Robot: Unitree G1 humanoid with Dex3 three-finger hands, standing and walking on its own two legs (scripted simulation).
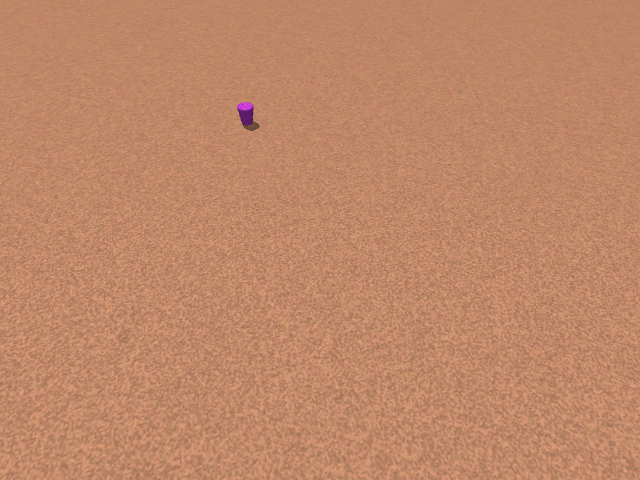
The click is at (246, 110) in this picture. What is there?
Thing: tapered cup
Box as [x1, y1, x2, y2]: [237, 102, 253, 124]
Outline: 240,103 237,106 237,108 239,111 241,121 243,124 250,124 252,122 252,104 247,102
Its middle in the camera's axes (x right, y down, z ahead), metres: -0.43 -0.71 +2.25
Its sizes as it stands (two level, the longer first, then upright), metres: 0.089 0.089 0.102
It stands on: the floor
